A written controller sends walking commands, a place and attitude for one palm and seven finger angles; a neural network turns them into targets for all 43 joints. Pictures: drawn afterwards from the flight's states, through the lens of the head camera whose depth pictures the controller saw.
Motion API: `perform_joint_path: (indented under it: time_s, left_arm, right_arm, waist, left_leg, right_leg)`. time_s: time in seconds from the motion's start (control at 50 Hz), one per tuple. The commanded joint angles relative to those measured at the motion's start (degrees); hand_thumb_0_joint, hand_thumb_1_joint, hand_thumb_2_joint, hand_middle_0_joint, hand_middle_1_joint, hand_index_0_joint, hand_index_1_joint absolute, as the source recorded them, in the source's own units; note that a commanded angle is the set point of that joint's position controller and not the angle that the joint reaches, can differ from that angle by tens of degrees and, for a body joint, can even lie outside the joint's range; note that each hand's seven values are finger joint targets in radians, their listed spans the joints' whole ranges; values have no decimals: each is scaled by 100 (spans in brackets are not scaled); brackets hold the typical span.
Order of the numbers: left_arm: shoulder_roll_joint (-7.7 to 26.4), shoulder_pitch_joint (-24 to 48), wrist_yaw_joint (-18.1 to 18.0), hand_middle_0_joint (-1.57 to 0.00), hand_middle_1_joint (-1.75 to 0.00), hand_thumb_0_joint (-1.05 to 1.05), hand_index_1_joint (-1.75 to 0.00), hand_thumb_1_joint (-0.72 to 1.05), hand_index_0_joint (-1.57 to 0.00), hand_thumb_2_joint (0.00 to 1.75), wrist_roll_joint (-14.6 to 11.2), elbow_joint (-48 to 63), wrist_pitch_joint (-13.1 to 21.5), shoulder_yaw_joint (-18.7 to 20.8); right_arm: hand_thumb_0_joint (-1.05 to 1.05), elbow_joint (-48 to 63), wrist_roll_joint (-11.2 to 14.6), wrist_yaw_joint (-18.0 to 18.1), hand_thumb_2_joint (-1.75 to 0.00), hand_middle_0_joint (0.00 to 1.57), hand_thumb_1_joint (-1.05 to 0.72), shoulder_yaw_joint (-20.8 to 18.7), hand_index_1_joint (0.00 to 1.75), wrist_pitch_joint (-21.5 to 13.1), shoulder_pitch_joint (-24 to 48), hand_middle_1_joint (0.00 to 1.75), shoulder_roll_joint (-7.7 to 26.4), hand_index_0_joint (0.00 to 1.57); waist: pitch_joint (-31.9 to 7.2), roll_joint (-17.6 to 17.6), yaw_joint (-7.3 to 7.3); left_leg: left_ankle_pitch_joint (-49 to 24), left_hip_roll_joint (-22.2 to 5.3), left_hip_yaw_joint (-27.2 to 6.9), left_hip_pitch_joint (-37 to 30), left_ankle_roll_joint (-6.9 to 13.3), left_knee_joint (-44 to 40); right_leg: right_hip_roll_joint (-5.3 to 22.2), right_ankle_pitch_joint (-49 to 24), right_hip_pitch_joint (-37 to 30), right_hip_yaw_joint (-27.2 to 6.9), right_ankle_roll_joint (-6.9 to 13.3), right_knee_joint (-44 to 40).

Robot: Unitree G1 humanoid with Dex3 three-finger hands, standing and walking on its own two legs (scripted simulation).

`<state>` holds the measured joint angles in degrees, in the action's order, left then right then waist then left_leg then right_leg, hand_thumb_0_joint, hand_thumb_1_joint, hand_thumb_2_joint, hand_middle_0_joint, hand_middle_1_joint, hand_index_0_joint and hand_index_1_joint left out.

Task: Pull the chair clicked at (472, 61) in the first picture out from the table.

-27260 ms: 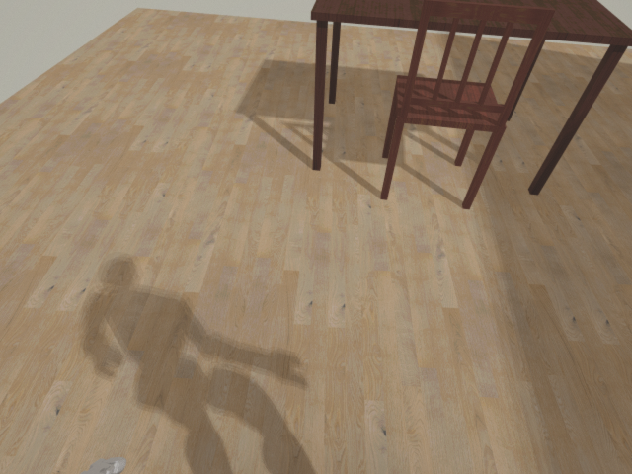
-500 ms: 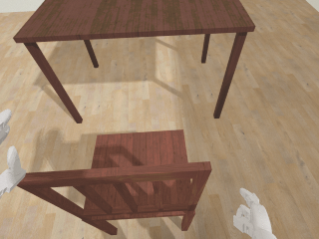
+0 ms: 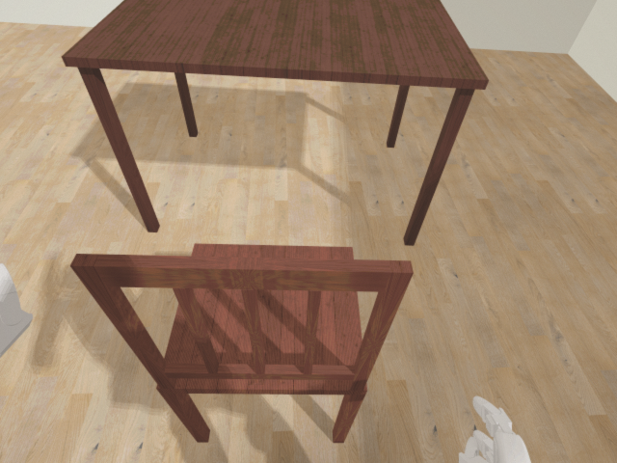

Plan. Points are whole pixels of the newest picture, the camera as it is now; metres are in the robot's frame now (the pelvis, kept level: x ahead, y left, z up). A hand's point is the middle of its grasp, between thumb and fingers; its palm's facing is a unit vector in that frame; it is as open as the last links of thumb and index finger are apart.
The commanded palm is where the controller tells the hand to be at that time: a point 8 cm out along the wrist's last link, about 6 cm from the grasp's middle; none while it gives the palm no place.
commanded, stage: step back with the hand held close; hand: left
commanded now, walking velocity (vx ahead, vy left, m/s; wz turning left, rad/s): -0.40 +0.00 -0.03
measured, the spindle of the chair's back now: (255, 333) +0.32 +0.10 -0.08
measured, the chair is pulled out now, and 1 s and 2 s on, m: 0.61 0.61 0.61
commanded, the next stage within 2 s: stop stepping back and stand still in 0.68 s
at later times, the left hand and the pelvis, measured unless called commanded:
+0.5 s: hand out of the picture +0.15 +0.25 +0.19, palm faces +0.47 -0.69 -0.55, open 7.4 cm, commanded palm +0.08 +0.28 +0.19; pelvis -0.05 -0.02 -0.01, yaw +2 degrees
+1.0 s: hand out of the picture +0.11 +0.24 +0.20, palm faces +0.40 -0.74 -0.54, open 7.4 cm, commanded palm +0.04 +0.29 +0.19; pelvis -0.10 -0.01 +0.00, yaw +0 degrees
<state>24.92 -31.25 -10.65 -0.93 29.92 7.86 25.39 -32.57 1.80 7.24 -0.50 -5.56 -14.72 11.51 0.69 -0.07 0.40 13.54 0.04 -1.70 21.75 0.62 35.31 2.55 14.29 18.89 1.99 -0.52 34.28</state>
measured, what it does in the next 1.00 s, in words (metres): walks backwards: left foot, then right foot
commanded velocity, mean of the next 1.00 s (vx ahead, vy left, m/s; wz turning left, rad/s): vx -0.28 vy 0.00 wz -0.04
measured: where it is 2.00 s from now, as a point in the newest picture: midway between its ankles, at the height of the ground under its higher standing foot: outside the picture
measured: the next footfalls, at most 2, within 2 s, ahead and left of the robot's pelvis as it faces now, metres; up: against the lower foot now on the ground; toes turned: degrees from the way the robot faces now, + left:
left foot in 0.72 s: -0.07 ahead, +0.11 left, +0.00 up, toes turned +1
right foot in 0.94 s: -0.05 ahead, -0.15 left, +0.00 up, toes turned -5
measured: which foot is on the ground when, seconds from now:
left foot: down 0.00-0.48, up 0.50-0.70, down 0.72-1.00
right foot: down 0.00-0.72, up 0.74-0.92, down 0.94-1.00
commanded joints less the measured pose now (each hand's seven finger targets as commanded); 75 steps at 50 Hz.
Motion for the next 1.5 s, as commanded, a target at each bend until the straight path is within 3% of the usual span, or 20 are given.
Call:
perform_joint_path:
  time_s: [0.0, 0.2, 0.3, 0.38, 0.42, 0.46, 0.48, 0.52, 0.56, 0.66, 0.7, 0.72, 0.76, 0.8, 0.88, 0.92, 0.98, 1.08, 1.14, 1.48]
  left_arm:
    - [884, 119, -24, -20, -30, 0, -30, 90, -20, 90, -20, 948, 522, 683]
    - [1117, 207, -10, -20, -30, 0, -30, 90, -20, 90, -83, 1715, 707, 893]
    - [1079, 1, -17, -20, -30, 0, -30, 90, -20, 90, -47, 1803, 898, 1150]
    - [1048, -1, 65, -20, -30, 0, -30, 90, -20, 90, -47, 1307, 962, 1230]
    - [1184, -20, 90, -20, -30, 0, -30, 90, -20, 90, -99, 1077, 956, 1281]
    - [1228, 115, 60, -20, -30, 0, -30, 90, -20, 90, -168, 1044, 900, 1102]
    - [1267, 391, -11, -20, -30, 0, -30, 90, -20, 90, -169, 992, 731, 1055]
    - [1174, 514, 39, -20, -30, 0, -30, 90, -20, 90, -117, 995, 633, 934]
    - [1034, 304, 47, -20, -30, 0, -30, 90, -20, 90, -107, 872, 683, 961]
    - [1054, 79, -47, -20, -30, 0, -30, 90, -20, 90, -65, 1705, 920, 888]
    - [1107, 393, -61, -20, -30, 0, -30, 90, -20, 90, -7, 2121, 1087, 916]
    - [1182, 117, -67, -20, -30, 0, -30, 90, -20, 90, -45, 2043, 1106, 1028]
    - [1010, -121, -6, -20, -30, 0, -30, 90, -20, 90, -124, 2002, 1117, 1059]
    - [908, -16, 5, -20, -30, 0, -30, 90, -20, 90, -171, 2189, 1040, 964]
    - [1043, -252, 75, -20, -30, 0, -30, 90, -20, 90, -200, 1738, 831, 1005]
    - [1115, -307, 82, -20, -30, 0, -30, 90, -20, 90, -177, 1006, 703, 993]
    - [919, -228, 74, -20, -30, 0, -30, 90, -20, 90, -259, 370, 483, 835]
    - [997, -492, 74, -20, -30, 0, -30, 90, -20, 90, -216, 1014, 585, 820]
    - [1093, -41, 70, -20, -30, 0, -30, 90, -20, 90, -97, 1570, 704, 703]
    - [684, 259, 87, -20, -30, 0, -30, 90, -20, 90, -89, 640, 648, 347]
  right_arm:
    - [0, 736, -64, -21, -90, 20, -90, -235, 30, -442, 781, 30, 741, 20]
    - [0, 635, -155, -82, -90, 20, -90, -256, 30, -568, 773, 30, 726, 20]
    - [0, 641, -138, -35, -90, 20, -90, -293, 30, -708, 818, 30, 794, 20]
    - [0, 605, -75, -64, -90, 20, -90, -358, 30, -764, 710, 30, 801, 20]
    - [0, 475, -76, -99, -90, 20, -90, -395, 30, -766, 616, 30, 727, 20]
    - [0, 404, -104, -163, -90, 20, -90, -466, 30, -724, 554, 30, 661, 20]
    - [0, 304, -161, -233, -90, 20, -90, -506, 30, -626, 684, 30, 611, 20]
    - [0, 243, -211, -281, -90, 20, -90, -382, 30, -515, 809, 30, 514, 20]
    - [0, 431, -142, -246, -90, 20, -90, -213, 30, -497, 998, 30, 337, 20]
    - [0, 352, -233, -92, -90, 20, -90, -276, 30, -507, 649, 30, 653, 20]
    - [0, 396, -231, -143, -90, 20, -90, -464, 30, -665, 630, 30, 730, 20]
    - [0, 373, -178, -195, -90, 20, -90, -583, 30, -724, 667, 30, 742, 20]
    - [0, 341, -266, -289, -90, 20, -90, -553, 30, -818, 778, 30, 644, 20]
    - [0, 282, -162, -395, -90, 20, -90, -556, 30, -756, 725, 30, 664, 20]
    - [0, 437, 15, -443, -90, 20, -90, -415, 30, -637, 520, 30, 701, 20]
    - [0, 360, 42, -398, -90, 20, -90, -329, 30, -548, 416, 30, 559, 20]
    - [0, 346, 61, -320, -90, 20, -90, -340, 30, -367, 589, 30, 615, 20]
    - [0, 551, -17, -224, -90, 20, -90, -219, 30, -312, 971, 30, 643, 20]
    - [0, 588, -46, -197, -90, 20, -90, -174, 30, -486, 967, 30, 613, 20]
    - [0, 450, -50, -215, -90, 20, -90, -260, 30, -602, 613, 30, 725, 20]
  waist:
    - [94, 660, -100]
    - [-615, 231, -76]
    - [-845, 1332, -91]
    - [-470, 1250, -76]
    - [-461, 336, -57]
    - [-468, -1005, -37]
    - [-472, -1327, -119]
    - [-418, -1358, -18]
    - [-351, -1272, -19]
    - [-785, 29, -38]
    - [-1075, 1467, -66]
    - [-1283, 1522, -56]
    - [-949, 1987, 56]
    - [-723, 1839, 6]
    - [-805, 790, -30]
    - [-831, -539, 190]
    - [-688, -1539, 192]
    - [-386, 267, 2]
    - [-53, 1153, -29]
    - [-349, 26, 26]
  left_leg:
    - [1793, -803, -738, 1175, 345, -1307]
    - [1665, -593, -619, 413, 202, -770]
    - [2178, -1318, -1166, 1599, 504, -1789]
    - [2661, -1436, -1059, 2207, 603, -1649]
    - [2004, -834, -551, 1227, 314, -550]
    - [1798, 97, 181, -37, -193, 2026]
    - [1772, 136, 135, -237, -247, 3591]
    - [1580, 62, -96, 484, -199, 4349]
    - [1558, -172, -30, 376, -185, 2825]
    - [-13, -309, 374, -579, 18, -1962]
    - [-2753, -1830, -607, -1198, 529, -1489]
    - [-3739, -2141, -575, -1794, 670, -1225]
    - [-4246, -2225, -697, -1312, 935, -1148]
    - [-4531, -1835, -133, -1887, 613, -709]
    - [-2770, -1408, -24, -1669, 210, 222]
    - [-681, -707, 317, -594, 6, 703]
    - [916, -293, 174, -645, -126, 330]
    - [-378, -904, -473, -758, 207, -1828]
    - [820, -1022, -553, 19, 307, -2213]
    - [-128, -667, -120, -708, 113, -1685]
  right_leg:
    - [270, -190, -621, -499, 119, -495]
    - [451, 392, 18, -832, 283, -802]
    - [-131, 58, -1203, -182, -2, 769]
    - [-194, 550, -1365, -202, 40, 929]
    - [242, 172, -459, -770, 276, -207]
    - [1605, 1538, 1426, -2478, 1000, -2120]
    - [2214, 2315, 1906, -2773, 1348, -2727]
    - [2143, 1001, 1247, -2418, 1393, -2345]
    - [1519, -863, 569, -1398, 955, -1678]
    - [745, -1987, -885, -895, 264, -310]
    - [176, -347, 30, -334, -59, 1111]
    - [-8, 942, 650, -271, -39, 1856]
    - [-97, 1483, 1103, -431, -28, 2766]
    - [-1, 1002, 1022, -309, 55, 1645]
    - [87, -1124, -757, 169, 126, -1419]
    - [949, -3636, -1607, -759, 432, -1304]
    - [1371, -2452, -947, -1232, 636, -1637]
    - [292, -353, -910, -319, 31, -1081]
    - [237, 75, -1226, -225, -20, -991]
    - [280, -1010, -1246, -461, 45, -1569]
